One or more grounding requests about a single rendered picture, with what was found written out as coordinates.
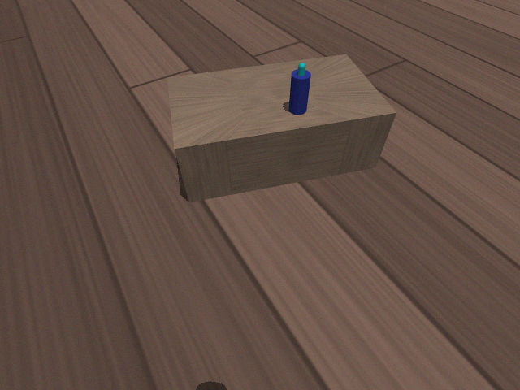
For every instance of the bottle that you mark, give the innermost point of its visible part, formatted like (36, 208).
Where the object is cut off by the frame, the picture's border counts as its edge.
(299, 91)

